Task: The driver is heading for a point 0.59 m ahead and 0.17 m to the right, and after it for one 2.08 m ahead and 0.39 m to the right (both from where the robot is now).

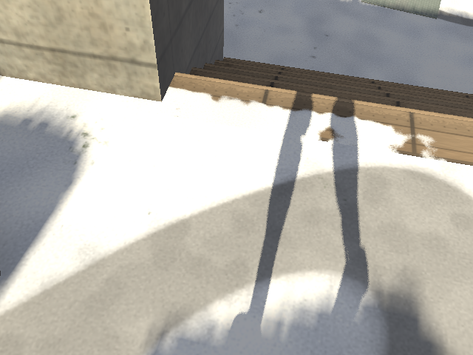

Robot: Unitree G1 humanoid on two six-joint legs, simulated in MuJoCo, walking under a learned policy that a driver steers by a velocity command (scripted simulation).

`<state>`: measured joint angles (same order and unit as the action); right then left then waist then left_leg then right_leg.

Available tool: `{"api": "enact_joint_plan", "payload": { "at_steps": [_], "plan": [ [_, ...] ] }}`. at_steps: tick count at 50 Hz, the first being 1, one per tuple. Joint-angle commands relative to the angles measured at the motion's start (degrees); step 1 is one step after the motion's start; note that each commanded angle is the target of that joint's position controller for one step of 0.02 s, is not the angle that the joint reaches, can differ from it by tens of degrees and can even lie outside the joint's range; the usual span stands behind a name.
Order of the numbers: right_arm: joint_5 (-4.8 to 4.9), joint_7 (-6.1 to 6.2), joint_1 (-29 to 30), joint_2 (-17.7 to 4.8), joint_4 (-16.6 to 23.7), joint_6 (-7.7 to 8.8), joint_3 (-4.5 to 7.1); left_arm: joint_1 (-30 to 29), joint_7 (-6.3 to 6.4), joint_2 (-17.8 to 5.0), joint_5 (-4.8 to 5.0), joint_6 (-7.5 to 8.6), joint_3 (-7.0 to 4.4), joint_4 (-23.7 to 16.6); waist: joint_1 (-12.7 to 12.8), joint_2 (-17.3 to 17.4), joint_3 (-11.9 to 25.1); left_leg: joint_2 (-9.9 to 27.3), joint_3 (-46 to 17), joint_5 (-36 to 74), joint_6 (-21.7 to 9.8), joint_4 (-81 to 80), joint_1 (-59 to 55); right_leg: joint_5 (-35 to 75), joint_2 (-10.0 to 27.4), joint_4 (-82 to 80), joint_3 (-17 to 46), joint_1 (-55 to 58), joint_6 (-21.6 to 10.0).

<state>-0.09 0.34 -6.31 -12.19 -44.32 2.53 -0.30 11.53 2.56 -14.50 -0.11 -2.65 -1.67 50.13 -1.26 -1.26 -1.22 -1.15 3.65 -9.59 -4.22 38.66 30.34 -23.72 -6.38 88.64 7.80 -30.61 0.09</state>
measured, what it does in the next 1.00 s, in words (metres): climbs: right foot, then left foot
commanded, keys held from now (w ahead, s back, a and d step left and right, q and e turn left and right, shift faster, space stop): w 0.80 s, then w+e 0.20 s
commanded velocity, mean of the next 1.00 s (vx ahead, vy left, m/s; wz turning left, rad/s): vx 0.38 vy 0.00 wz -0.04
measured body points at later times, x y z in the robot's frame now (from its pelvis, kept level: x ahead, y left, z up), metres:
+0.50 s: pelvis +0.01 -0.02 +0.04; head +0.01 -0.05 +0.49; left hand -0.02 +0.21 -0.09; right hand +0.16 -0.28 -0.08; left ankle +0.05 +0.11 -0.61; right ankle +0.01 -0.13 -0.71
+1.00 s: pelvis +0.13 +0.03 +0.04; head +0.13 +0.04 +0.49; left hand +0.30 +0.28 -0.07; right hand +0.09 -0.22 -0.10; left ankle +0.06 +0.13 -0.71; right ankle +0.27 -0.14 -0.63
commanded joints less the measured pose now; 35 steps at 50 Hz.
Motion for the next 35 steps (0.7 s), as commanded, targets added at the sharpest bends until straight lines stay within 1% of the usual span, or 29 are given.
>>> {"api": "enact_joint_plan", "payload": {
  "at_steps": [1,2,3,5,6,8,9,10,11,12,13,14,15,16,17,18,19,20,21,22,24,26,27,29,31,32,33,34,35],
  "plan": [
    [-0.04,0.5,-1.2,-1.7,0.6,1.8,0.42,14.0,0.24,-2.3,0.83,-0.19,-0.64,-1.2,4.9,7.1,5.9,8.8,-12.1,-3.4,-7.7,-21.6,-8.4,7.3,3.5,-6.4,0.2,1.6,-0.4],
    [-0.05,0.68,-2.5,-2.1,-0.2,1.84,0.71,13.5,-0.14,-3.4,0.78,0.2,-0.99,-1.6,4.6,7.7,6.2,8.5,-11.6,-9.1,-7.6,-23.6,-8.6,8.7,3.9,-9.8,-1.0,2.1,-0.3],
    [-0.07,0.92,-3.2,-3.5,-0.7,1.83,1.22,12.9,-0.45,-4.0,0.58,0.4,-1.22,-2.2,4.5,8.4,6.0,8.8,-12.3,-14.0,-7.8,-25.7,-8.5,9.3,4.3,-12.5,-2.4,2.7,0.1],
    [0.07,1.55,-3.6,-6.6,-1.0,1.8,2.4,11.3,-0.8,-5.2,0.25,0.63,-1.51,-3.3,4.4,9.4,5.4,11.3,-16.0,-21.2,-9.1,-29.1,-8.8,8.5,5.6,-16.3,-3.8,1.9,0.8],
    [0.09,1.95,-3.7,-7.7,-1.0,1.88,2.85,10.6,-0.8,-5.9,0.21,0.85,-1.65,-4.0,4.3,9.3,5.0,12.7,-17.9,-23.7,-9.7,-30.2,-9.1,7.8,6.6,-18.2,-3.8,1.2,1.0],
    [0.42,2.6,-4.5,-8.9,-1.1,1.85,3.58,10.2,-0.86,-6.1,0.22,1.39,-1.63,-4.3,4.0,8.5,5.2,14.5,-20.5,-27.4,-9.9,-30.8,-10.6,6.3,8.5,-23.3,-4.1,0.4,1.0],
    [1.13,2.42,-1.6,-10.0,-0.2,0.89,3.72,12.6,-0.76,-4.5,0.86,1.46,-0.9,-3.6,5.9,10.0,5.3,12.0,-15.8,-28.5,-8.6,-32.3,-6.6,-2.9,7.0,-35.1,-8.5,6.8,0.5],
    [1.89,2.5,-0.7,-10.6,-0.1,-0.27,4.12,12.6,-0.87,-2.6,0.65,1.44,-0.01,-3.3,5.5,13.2,3.6,10.9,-13.9,-29.7,-6.3,-33.3,-4.2,-11.2,6.7,-48.4,-9.5,11.8,-0.9],
    [2.53,2.64,-0.7,-11.1,0.0,-1.21,4.59,15.2,-1.12,-3.0,-0.06,1.31,0.05,-1.2,5.4,13.2,2.5,8.7,-11.6,-28.2,-3.8,-32.0,-4.0,-8.2,5.7,-58.8,-12.4,15.5,-2.1],
    [3.11,2.68,0.5,-11.0,0.7,-1.93,4.94,19.8,-1.61,-2.5,-1.06,1.01,0.19,2.4,6.2,10.0,1.5,6.2,-8.3,-25.5,-1.2,-28.0,-1.9,3.7,5.4,-70.6,-16.0,21.1,-3.7],
    [3.07,2.42,0.9,-9.6,1.4,-2.35,5.03,22.2,-2.63,-0.7,-1.85,0.86,0.68,5.3,5.6,2.7,0.5,3.7,-4.9,-21.4,-0.3,-17.6,2.0,12.7,6.4,-77.3,-14.6,25.7,-4.2],
    [1.81,1.58,0.4,-6.8,1.3,-2.23,4.69,23.1,-3.64,1.5,-2.13,1.55,0.9,5.8,5.6,-11.7,4.4,0.6,-1.3,-21.6,-1.1,3.1,11.1,8.3,9.9,-67.3,-6.8,31.8,-3.3],
    [2.27,0.0,2.2,-2.9,4.4,-1.09,3.46,21.0,-2.92,-10.2,-2.97,3.25,-1.6,1.6,4.5,-23.3,1.1,-2.4,-4.2,-11.3,0.5,14.1,17.7,-19.3,27.9,-79.4,23.9,19.7,-12.5],
    [2.6,-0.94,1.3,-6.3,4.0,-0.39,3.94,12.7,-1.45,-9.9,-2.57,5.24,-1.59,-1.5,1.1,-14.5,-3.1,-0.6,-12.8,-5.4,0.6,21.3,21.1,-18.9,30.1,-82.4,28.5,15.2,-14.5],
    [1.72,-1.2,-1.9,-7.8,2.6,-0.15,4.22,7.5,-0.44,-7.1,-1.97,6.59,-0.78,-3.1,-1.2,-10.2,-2.2,-1.2,-13.4,-0.7,1.4,25.2,20.9,-8.1,25.8,-80.2,20.8,16.5,-10.9],
    [0.49,-0.86,-5.2,-7.8,0.5,-0.42,4.31,6.3,-0.25,-6.6,-1.34,7.19,-0.73,-3.8,-2.2,-6.5,3.1,-0.8,-9.8,0.5,2.6,28.0,18.0,-0.1,22.3,-78.1,13.8,18.7,-7.9],
    [-0.72,-0.66,-5.7,-7.7,0.0,-0.59,4.31,8.0,-0.32,-6.2,-0.54,7.41,-0.6,-3.0,-1.3,-4.4,4.8,-0.8,-6.7,2.2,4.1,31.4,15.6,4.2,20.9,-77.7,9.8,18.0,-7.2],
    [-1.24,-0.86,-5.7,-7.2,-0.3,-0.9,4.44,10.8,-0.5,-4.0,-0.09,7.63,0.09,-1.7,-0.8,-4.2,5.7,-1.0,-4.6,3.2,4.9,34.1,12.0,6.3,19.5,-77.7,6.9,16.3,-6.7],
    [-0.96,-1.1,-5.2,-6.1,-0.2,-1.28,4.2,13.4,-0.82,-2.2,0.05,7.56,0.67,-0.4,-0.4,-4.7,5.2,-1.2,-3.3,2.8,5.3,35.1,10.7,6.7,18.6,-78.0,5.5,15.9,-6.7],
    [-0.25,-1.07,-4.1,-5.3,0.2,-1.63,3.86,14.5,-1.05,-1.7,-0.11,7.35,0.84,0.0,0.1,-5.2,3.7,-0.7,-2.8,1.9,5.4,33.6,11.8,6.0,18.4,-78.0,4.8,17.2,-7.0],
    [0.51,-0.98,0.4,-4.2,1.5,-1.54,3.09,16.5,-0.77,-2.9,-0.05,6.69,0.39,0.3,2.4,-5.2,0.1,0.1,-2.2,1.3,5.2,21.9,13.7,4.1,19.2,-78.8,5.3,20.5,-8.1],
    [1.19,-1.29,4.6,-3.2,2.7,-0.81,2.59,18.1,-0.09,-5.0,0.41,6.1,-0.42,1.2,4.3,-7.4,-0.2,0.4,-1.4,0.2,4.8,9.3,10.4,2.2,20.5,-79.3,6.3,23.1,-8.8],
    [1.6,-1.44,4.6,-3.4,2.9,-0.57,2.65,17.3,0.21,-6.5,0.66,5.9,-1.0,1.2,4.1,-9.2,-0.2,0.6,-1.3,-0.5,4.5,4.8,7.6,1.6,21.0,-79.3,6.4,23.1,-8.8],
    [1.59,-1.63,1.8,-4.7,2.5,-0.29,3.0,14.2,0.4,-8.7,1.56,5.81,-1.96,1.2,2.4,-10.9,0.0,1.2,-1.3,-2.3,3.4,-2.0,-1.2,1.3,21.1,-80.0,5.5,19.8,-9.0],
    [1.02,-1.14,-2.2,-6.0,1.2,-0.43,3.56,11.1,0.03,-9.1,2.25,5.86,-2.73,1.1,1.0,-10.5,-0.4,1.9,-1.1,-3.1,2.1,-7.8,-8.8,2.6,20.8,-79.3,4.6,17.0,-9.3],
    [0.79,-0.81,-6.0,-6.0,-0.4,-0.48,3.83,9.6,-0.21,-8.5,2.55,5.67,-2.86,1.1,-0.5,-9.1,0.0,1.7,-0.2,-1.5,1.2,-13.1,-14.4,2.3,19.6,-76.9,3.4,15.1,-9.3],
    [0.7,-0.43,-11.4,-6.3,-3.0,-0.4,4.36,9.4,-0.43,-7.2,2.31,5.35,-2.71,1.2,-2.1,-5.8,1.9,0.1,0.8,-2.4,1.0,-17.7,-22.8,2.1,16.6,-71.1,1.1,12.5,-8.9],
    [0.77,-0.25,-17.8,-7.1,-5.7,-0.33,4.99,8.3,-0.84,-5.2,1.49,5.22,-2.43,0.7,-4.3,-0.8,5.8,2.7,-3.6,-4.8,0.8,-18.7,-34.5,4.2,12.9,-60.5,-2.3,6.1,-7.6],
    [0.09,-0.23,-22.7,-9.4,-6.7,-0.51,5.17,4.0,-1.61,-1.2,0.49,5.67,-1.45,-1.0,-6.1,8.8,6.3,12.3,-17.6,-12.6,-2.1,-21.9,-41.2,2.3,8.3,-44.0,-6.1,-5.7,-4.8]
  ]
}}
